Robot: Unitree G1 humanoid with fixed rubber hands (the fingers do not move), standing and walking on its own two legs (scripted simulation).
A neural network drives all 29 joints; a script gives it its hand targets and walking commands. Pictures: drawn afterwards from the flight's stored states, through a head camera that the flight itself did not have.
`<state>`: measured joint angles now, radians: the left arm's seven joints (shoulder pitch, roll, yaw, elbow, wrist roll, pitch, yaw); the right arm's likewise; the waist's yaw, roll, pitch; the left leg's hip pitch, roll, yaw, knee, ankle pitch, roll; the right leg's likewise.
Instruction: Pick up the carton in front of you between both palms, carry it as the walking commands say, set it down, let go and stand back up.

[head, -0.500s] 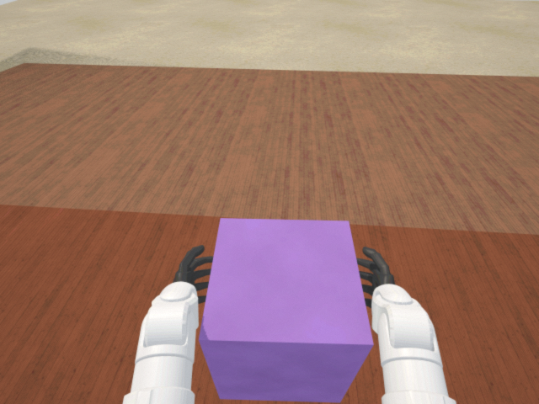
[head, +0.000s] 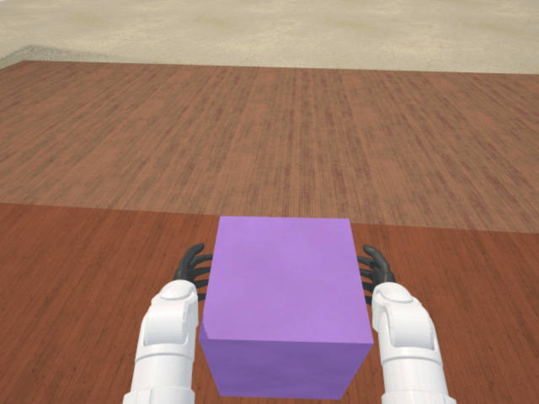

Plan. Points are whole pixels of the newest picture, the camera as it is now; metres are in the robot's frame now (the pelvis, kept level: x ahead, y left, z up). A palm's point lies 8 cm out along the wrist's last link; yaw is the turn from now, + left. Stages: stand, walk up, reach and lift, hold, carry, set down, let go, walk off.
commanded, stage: hold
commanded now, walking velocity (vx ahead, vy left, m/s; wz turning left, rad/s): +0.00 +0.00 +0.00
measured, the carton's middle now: (282, 310) +0.29 +0.00 -0.02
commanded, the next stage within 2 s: carry in 0.26 s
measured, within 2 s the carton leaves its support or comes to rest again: neither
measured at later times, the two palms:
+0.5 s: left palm (184, 265) +0.32 +0.16 +0.07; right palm (376, 265) +0.32 -0.14 +0.07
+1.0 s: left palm (189, 173) +0.53 +0.19 +0.09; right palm (337, 166) +0.56 -0.11 +0.09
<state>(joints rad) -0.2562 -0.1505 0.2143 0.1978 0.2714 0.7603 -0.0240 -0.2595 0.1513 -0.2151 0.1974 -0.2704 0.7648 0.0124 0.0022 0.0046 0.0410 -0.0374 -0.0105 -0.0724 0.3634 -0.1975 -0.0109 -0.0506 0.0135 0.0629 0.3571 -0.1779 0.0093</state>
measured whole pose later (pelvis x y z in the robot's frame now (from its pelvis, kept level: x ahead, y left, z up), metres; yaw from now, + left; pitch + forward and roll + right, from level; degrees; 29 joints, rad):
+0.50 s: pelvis +0.04 +0.00 -0.01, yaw +2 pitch +2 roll -1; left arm -0.18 -0.14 0.12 -0.02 0.18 0.91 0.04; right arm -0.17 0.12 -0.14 -0.03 -0.17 0.91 -0.03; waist 0.00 0.01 -0.18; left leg -0.27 0.01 -0.04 0.59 -0.39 0.00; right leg -0.26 0.00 0.02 0.53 -0.31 0.00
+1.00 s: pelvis +0.27 +0.01 +0.00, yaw +3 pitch +6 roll +1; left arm -0.15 -0.13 0.11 -0.37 0.10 1.23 0.10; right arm -0.17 0.13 -0.12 -0.35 -0.09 1.23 -0.10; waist 0.03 -0.02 -0.13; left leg -0.57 0.07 0.12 0.87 -0.29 0.00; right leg -0.11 -0.03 -0.19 0.30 -0.29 -0.04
